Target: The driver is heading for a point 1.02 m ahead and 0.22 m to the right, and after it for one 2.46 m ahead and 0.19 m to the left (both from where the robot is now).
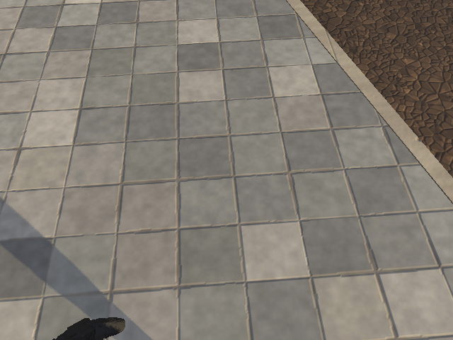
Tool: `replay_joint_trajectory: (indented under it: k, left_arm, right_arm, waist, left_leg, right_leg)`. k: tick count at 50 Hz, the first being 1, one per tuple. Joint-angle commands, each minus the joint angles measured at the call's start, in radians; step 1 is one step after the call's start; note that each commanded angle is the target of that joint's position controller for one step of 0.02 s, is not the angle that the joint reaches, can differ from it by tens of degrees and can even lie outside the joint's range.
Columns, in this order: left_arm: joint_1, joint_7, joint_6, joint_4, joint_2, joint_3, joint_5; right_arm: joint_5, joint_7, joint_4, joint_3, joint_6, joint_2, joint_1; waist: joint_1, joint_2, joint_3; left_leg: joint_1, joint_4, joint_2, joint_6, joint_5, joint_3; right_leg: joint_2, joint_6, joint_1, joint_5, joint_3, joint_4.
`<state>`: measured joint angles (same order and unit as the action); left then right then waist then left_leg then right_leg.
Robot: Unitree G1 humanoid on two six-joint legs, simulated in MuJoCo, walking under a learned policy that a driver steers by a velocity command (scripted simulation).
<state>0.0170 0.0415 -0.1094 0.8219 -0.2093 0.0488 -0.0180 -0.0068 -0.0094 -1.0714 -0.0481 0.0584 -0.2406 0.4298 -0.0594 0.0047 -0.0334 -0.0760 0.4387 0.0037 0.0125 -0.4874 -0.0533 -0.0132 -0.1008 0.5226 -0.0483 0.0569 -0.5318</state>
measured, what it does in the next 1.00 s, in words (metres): walks ahead: left foot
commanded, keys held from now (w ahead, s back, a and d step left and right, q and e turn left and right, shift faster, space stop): w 0.54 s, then w+e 0.46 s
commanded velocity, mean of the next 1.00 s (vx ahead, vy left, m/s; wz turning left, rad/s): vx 0.50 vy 0.00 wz -0.15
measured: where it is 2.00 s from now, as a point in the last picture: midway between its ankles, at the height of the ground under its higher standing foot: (259, 175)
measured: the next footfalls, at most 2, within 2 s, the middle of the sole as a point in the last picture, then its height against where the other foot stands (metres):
left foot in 0.56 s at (179, 333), level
right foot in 1.14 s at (260, 240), level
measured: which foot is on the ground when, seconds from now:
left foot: up 0.00-0.54, down 0.56-1.00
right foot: down 0.00-0.56, up 0.58-1.00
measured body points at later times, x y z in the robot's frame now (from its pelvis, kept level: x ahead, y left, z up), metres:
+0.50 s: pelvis +0.27 +0.01 +0.02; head +0.29 +0.02 +0.47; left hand +0.23 +0.28 -0.12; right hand +0.47 -0.21 -0.09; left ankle +0.44 +0.15 -0.69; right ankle +0.14 -0.10 -0.72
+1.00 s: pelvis +0.54 +0.05 +0.02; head +0.55 +0.05 +0.47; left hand +0.74 +0.27 -0.09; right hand +0.49 -0.21 -0.12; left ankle +0.44 +0.14 -0.72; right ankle +0.69 -0.14 -0.66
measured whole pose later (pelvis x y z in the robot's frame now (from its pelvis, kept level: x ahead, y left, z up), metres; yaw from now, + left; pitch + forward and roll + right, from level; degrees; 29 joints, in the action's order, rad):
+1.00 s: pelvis +0.54 +0.05 +0.02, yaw -11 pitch +1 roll +2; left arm -0.12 0.03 -0.04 0.88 -0.23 0.08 -0.02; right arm 0.01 -0.02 -1.01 -0.06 0.09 -0.22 0.33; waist -0.06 0.03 0.00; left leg -0.07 0.20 -0.04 0.03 -0.29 -0.25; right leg -0.10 -0.05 0.69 0.06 -0.02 -0.73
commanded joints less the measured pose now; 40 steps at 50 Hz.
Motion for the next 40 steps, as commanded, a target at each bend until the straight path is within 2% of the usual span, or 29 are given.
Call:
replay_joint_trajectory:
  k: [1,2,3,4,5,6,8,11,13,17,22,25,26,27,28,29,30,31,32,33,34,35,36,38,40]
  left_arm:
    - [-0.476,-0.006,0.000,0.079,-0.300,0.084,0.019]
    - [-0.441,-0.006,-0.002,0.071,-0.200,0.058,0.012]
    - [-0.339,-0.011,-0.004,0.053,-0.162,0.045,0.007]
    - [-0.252,-0.010,-0.006,0.035,-0.142,0.035,0.011]
    - [-0.209,-0.006,-0.009,0.031,-0.120,0.029,0.019]
    - [-0.199,-0.003,-0.012,0.038,-0.100,0.022,0.028]
    - [-0.225,-0.003,-0.015,0.061,-0.104,0.023,0.024]
    - [-0.273,-0.023,-0.014,0.082,-0.150,0.033,0.024]
    - [-0.308,-0.035,-0.007,0.094,-0.156,0.033,0.021]
    - [-0.366,-0.045,0.000,0.116,-0.167,0.034,0.011]
    - [-0.436,-0.049,0.017,0.161,-0.178,0.042,0.002]
    - [-0.414,-0.055,0.030,0.165,-0.198,0.052,-0.002]
    - [-0.389,-0.056,0.035,0.160,-0.205,0.054,-0.003]
    - [-0.372,-0.056,0.040,0.155,-0.187,0.047,0.000]
    - [-0.380,-0.055,0.041,0.135,-0.147,0.029,0.011]
    - [-0.494,-0.046,0.022,0.126,-0.018,-0.008,0.012]
    - [-0.467,-0.043,-0.001,0.141,-0.083,0.004,-0.013]
    - [-0.384,-0.043,-0.012,0.116,-0.156,0.025,-0.039]
    - [-0.326,-0.050,-0.012,0.101,-0.167,0.029,-0.037]
    - [-0.297,-0.058,-0.004,0.097,-0.158,0.036,-0.024]
    - [-0.316,-0.061,0.013,0.104,-0.144,0.043,-0.019]
    - [-0.342,-0.059,0.028,0.111,-0.118,0.043,-0.020]
    - [-0.355,-0.058,0.041,0.115,-0.094,0.041,-0.022]
    - [-0.323,-0.058,0.056,0.100,-0.088,0.045,-0.020]
    - [-0.271,-0.056,0.060,0.080,-0.091,0.049,-0.013]
  right_arm:
    - [0.001,0.015,0.072,0.032,0.034,0.038,0.113]
    - [-0.026,0.019,0.072,0.005,0.060,-0.083,0.022]
    - [-0.044,0.019,0.109,-0.008,0.073,-0.132,-0.084]
    - [-0.040,0.010,0.118,-0.010,0.075,-0.129,-0.134]
    - [-0.023,0.003,0.118,-0.019,0.066,-0.119,-0.151]
    - [-0.018,0.003,0.114,-0.021,0.051,-0.098,-0.122]
    - [-0.016,-0.001,0.108,-0.020,0.028,-0.058,-0.096]
    - [-0.005,-0.006,0.146,-0.027,0.015,-0.069,-0.202]
    - [0.002,-0.003,0.170,-0.030,0.017,-0.069,-0.276]
    - [-0.003,0.010,0.203,-0.022,0.026,-0.051,-0.407]
    - [-0.014,0.035,0.250,-0.012,0.034,-0.056,-0.527]
    - [-0.017,0.048,0.255,-0.022,0.046,-0.089,-0.490]
    - [-0.016,0.048,0.238,-0.034,0.049,-0.113,-0.420]
    - [-0.013,0.043,0.188,-0.058,0.049,-0.151,-0.267]
    - [-0.001,0.034,0.143,-0.083,0.050,-0.225,-0.073]
    - [0.010,0.032,0.122,-0.101,0.045,-0.308,0.021]
    - [0.005,0.034,0.126,-0.074,0.048,-0.221,0.017]
    - [0.000,0.032,0.139,-0.058,0.053,-0.168,-0.068]
    - [0.002,0.031,0.159,-0.045,0.057,-0.131,-0.155]
    - [0.010,0.034,0.163,-0.037,0.061,-0.098,-0.217]
    - [0.019,0.035,0.160,-0.027,0.066,-0.068,-0.246]
    - [0.024,0.035,0.151,-0.026,0.067,-0.060,-0.246]
    - [0.024,0.032,0.141,-0.029,0.070,-0.066,-0.233]
    - [0.026,0.021,0.127,-0.037,0.073,-0.096,-0.214]
    - [0.028,0.009,0.119,-0.041,0.072,-0.110,-0.194]
  waist:
    - [0.143,0.306,0.460]
    - [0.175,0.188,0.387]
    - [0.157,0.142,0.234]
    - [0.119,0.032,0.159]
    - [0.088,0.007,0.106]
    - [0.053,0.030,0.097]
    - [0.033,0.045,0.072]
    - [0.043,0.037,0.014]
    - [0.060,0.039,-0.003]
    - [0.100,0.049,-0.026]
    - [0.131,0.056,-0.064]
    - [0.090,0.079,-0.037]
    - [0.045,0.090,0.005]
    - [-0.027,0.077,0.093]
    - [-0.091,-0.008,0.236]
    - [-0.041,-0.266,0.364]
    - [-0.066,-0.239,0.401]
    - [-0.054,-0.183,0.258]
    - [-0.021,-0.108,0.178]
    - [0.009,-0.073,0.116]
    - [0.042,-0.091,0.089]
    - [0.058,-0.109,0.077]
    - [0.065,-0.102,0.065]
    - [0.071,-0.079,0.030]
    - [0.063,-0.058,0.007]
  left_leg:
    - [0.672,0.842,-0.078,0.027,-0.058,0.092]
    - [0.775,0.940,-0.022,0.051,-0.067,0.199]
    - [0.823,0.935,0.029,0.064,0.024,0.165]
    - [0.774,0.886,0.082,0.062,0.118,0.140]
    - [0.727,0.826,0.113,0.057,0.167,0.133]
    - [0.665,0.787,0.138,0.057,0.199,0.141]
    - [0.636,0.723,0.149,0.047,0.215,0.126]
    - [0.739,0.586,0.164,0.017,0.331,0.117]
    - [0.788,0.472,0.161,0.004,0.440,0.112]
    - [0.750,0.248,0.118,0.000,0.596,0.072]
    - [0.767,0.121,0.095,0.020,0.537,0.065]
    - [0.676,0.079,0.068,0.058,0.426,0.048]
    - [0.562,0.065,0.036,0.075,0.405,0.018]
    - [0.359,0.054,-0.001,0.099,0.410,-0.011]
    - [0.040,0.075,0.136,0.159,0.408,0.147]
    - [-0.308,-0.030,0.382,0.305,0.233,0.616]
    - [-0.310,-0.134,0.406,0.307,0.136,0.776]
    - [-0.192,-0.140,0.380,0.252,0.158,0.617]
    - [-0.045,-0.161,0.346,0.213,0.227,0.473]
    - [0.088,-0.199,0.310,0.188,0.287,0.378]
    - [0.166,-0.232,0.274,0.166,0.330,0.293]
    - [0.211,-0.259,0.258,0.159,0.356,0.242]
    - [0.233,-0.278,0.251,0.162,0.394,0.198]
    - [0.243,-0.304,0.248,0.164,0.465,0.124]
    - [0.214,-0.315,0.248,0.160,0.517,0.072]
  right_leg:
    - [-0.407,-0.284,-0.980,-0.186,-0.760,0.159]
    - [-0.364,-0.228,-0.925,-0.250,-0.760,0.219]
    - [-0.333,-0.180,-0.774,-0.175,-0.591,0.238]
    - [-0.299,-0.158,-0.608,-0.054,-0.471,0.267]
    - [-0.263,-0.146,-0.484,0.019,-0.385,0.297]
    - [-0.235,-0.135,-0.417,0.030,-0.331,0.329]
    - [-0.214,-0.145,-0.354,0.042,-0.272,0.377]
    - [-0.212,-0.152,-0.344,0.049,-0.222,0.425]
    - [-0.202,-0.138,-0.371,0.050,-0.194,0.436]
    - [-0.172,-0.103,-0.398,0.039,-0.123,0.437]
    - [-0.229,-0.095,-0.537,0.040,-0.120,0.380]
    - [-0.261,-0.071,-0.593,0.166,-0.127,0.301]
    - [-0.247,-0.056,-0.588,0.326,-0.109,0.221]
    - [-0.195,-0.031,-0.547,0.458,-0.068,0.046]
    - [-0.133,0.006,-0.349,0.292,-0.031,-0.252]
    - [0.057,0.078,0.064,-0.302,-0.022,-0.631]
    - [0.054,0.063,0.177,-0.522,-0.194,-0.791]
    - [0.002,0.043,0.253,-0.459,-0.203,-0.831]
    - [-0.060,0.036,0.227,-0.359,-0.174,-0.792]
    - [-0.096,0.036,0.179,-0.286,-0.167,-0.728]
    - [-0.123,0.034,0.119,-0.239,-0.176,-0.684]
    - [-0.130,0.032,0.077,-0.212,-0.177,-0.662]
    - [-0.134,0.033,0.070,-0.196,-0.175,-0.648]
    - [-0.134,0.040,0.122,-0.129,-0.183,-0.605]
    - [-0.125,0.051,0.191,-0.039,-0.200,-0.526]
